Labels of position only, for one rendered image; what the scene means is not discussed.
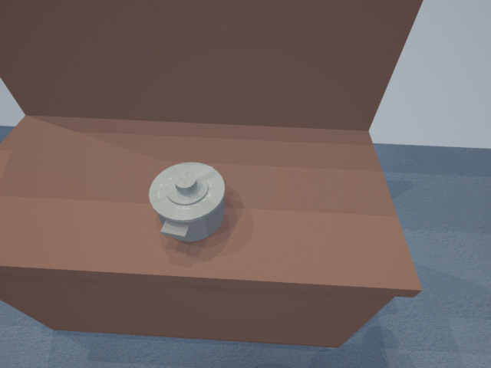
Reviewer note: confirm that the lid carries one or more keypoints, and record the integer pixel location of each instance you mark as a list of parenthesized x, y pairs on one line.
[(178, 206)]

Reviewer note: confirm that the table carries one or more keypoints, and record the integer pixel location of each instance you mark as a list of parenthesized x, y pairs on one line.
[(277, 95)]

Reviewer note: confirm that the pot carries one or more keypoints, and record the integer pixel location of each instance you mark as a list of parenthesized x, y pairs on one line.
[(194, 231)]

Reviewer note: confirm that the knob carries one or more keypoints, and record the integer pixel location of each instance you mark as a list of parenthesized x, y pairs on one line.
[(185, 182)]

